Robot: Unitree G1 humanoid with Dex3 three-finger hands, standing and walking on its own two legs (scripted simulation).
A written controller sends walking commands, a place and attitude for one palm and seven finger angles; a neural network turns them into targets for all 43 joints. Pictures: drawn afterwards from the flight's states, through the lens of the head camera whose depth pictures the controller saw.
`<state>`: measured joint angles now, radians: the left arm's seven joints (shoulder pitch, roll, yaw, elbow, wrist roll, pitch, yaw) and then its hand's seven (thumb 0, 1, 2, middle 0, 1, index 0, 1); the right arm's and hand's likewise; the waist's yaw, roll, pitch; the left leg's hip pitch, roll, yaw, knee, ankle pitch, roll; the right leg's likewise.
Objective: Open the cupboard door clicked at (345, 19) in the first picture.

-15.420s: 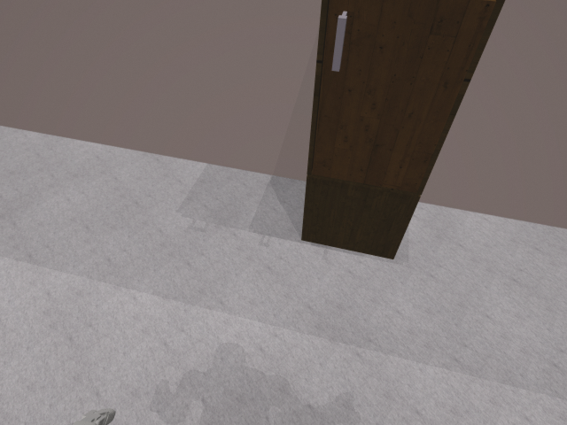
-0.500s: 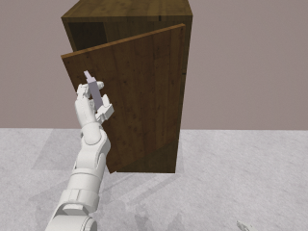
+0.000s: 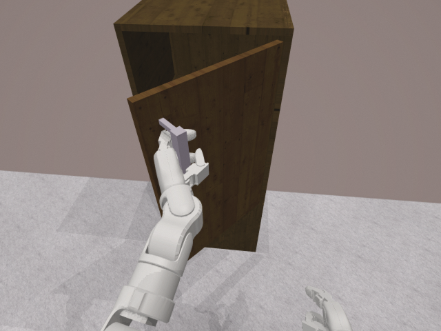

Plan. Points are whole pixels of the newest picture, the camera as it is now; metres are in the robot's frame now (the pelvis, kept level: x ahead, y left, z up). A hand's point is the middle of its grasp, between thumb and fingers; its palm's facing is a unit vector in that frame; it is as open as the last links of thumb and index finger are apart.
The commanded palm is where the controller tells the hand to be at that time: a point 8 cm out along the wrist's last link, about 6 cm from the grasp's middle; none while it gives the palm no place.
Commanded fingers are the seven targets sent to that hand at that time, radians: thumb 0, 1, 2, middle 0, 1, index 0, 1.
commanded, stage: open thumb and fingers to let go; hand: left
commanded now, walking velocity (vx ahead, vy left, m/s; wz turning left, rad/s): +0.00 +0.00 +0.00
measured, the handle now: (175, 153) +0.39 +0.12 +0.14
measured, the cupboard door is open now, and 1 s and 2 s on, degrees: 48 49 49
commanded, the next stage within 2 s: slide the hand sideways off the handle in 0.64 s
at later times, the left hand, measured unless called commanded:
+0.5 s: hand (202, 167) +0.36 +0.07 +0.14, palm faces +0.39 -0.92 +0.00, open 14.4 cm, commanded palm +0.32 +0.11 +0.13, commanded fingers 0.00 -0.50 0.30 -0.19 -0.55 -0.19 -0.55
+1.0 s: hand (193, 179) +0.33 +0.08 +0.14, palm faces -0.13 -0.99 +0.00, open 16.1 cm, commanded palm +0.30 +0.12 +0.13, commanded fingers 0.00 -0.50 0.30 -0.15 -0.30 -0.15 -0.30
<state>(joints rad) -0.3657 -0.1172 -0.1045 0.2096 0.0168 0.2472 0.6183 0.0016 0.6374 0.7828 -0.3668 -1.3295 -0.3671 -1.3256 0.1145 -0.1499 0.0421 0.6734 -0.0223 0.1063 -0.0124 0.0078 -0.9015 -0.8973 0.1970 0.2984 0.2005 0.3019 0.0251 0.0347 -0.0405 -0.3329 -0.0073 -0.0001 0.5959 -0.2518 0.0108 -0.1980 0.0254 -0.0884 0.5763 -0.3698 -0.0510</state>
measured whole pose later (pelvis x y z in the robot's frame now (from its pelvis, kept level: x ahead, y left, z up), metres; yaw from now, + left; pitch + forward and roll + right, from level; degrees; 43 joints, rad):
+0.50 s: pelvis +0.00 -0.02 +0.00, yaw +0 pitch -2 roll +0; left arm -0.33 -0.08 -0.06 0.24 -0.02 0.15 0.57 -0.01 -0.45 0.32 -0.26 -0.98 -0.25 -0.98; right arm 0.17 -0.20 0.01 0.70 -0.02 0.06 -0.04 0.01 -0.90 -0.90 0.19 0.30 0.20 0.30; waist 0.00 0.04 -0.04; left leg -0.30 0.01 -0.01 0.56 -0.23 -0.01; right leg -0.17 0.05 -0.09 0.54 -0.35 -0.07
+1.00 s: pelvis -0.01 +0.01 +0.00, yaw +0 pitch -3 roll +0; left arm -0.32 0.10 -0.10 0.30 -0.19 0.06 0.01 -0.02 -0.50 0.30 -0.21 -0.37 -0.18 -0.36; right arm 0.18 -0.21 0.06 0.64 0.04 0.04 -0.08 0.01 -0.90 -0.90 0.20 0.30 0.20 0.30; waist 0.03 0.05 -0.03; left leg -0.28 -0.02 0.01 0.55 -0.22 0.02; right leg -0.15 0.02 -0.08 0.54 -0.34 -0.04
